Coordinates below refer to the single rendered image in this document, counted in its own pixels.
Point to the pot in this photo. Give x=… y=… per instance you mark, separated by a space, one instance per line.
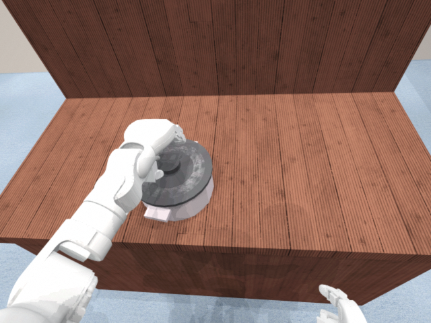
x=183 y=211

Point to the lid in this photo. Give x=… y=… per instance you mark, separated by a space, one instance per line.
x=184 y=185

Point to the left robot hand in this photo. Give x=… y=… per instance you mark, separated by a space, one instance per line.
x=158 y=133

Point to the knob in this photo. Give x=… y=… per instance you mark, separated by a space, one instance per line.
x=169 y=163

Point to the right robot hand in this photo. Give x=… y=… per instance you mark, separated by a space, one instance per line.
x=348 y=310

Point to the robot left upper arm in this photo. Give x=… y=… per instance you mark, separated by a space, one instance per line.
x=58 y=292

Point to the left robot forearm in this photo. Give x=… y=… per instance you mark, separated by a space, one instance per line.
x=89 y=232

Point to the table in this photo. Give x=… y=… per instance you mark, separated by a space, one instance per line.
x=320 y=177

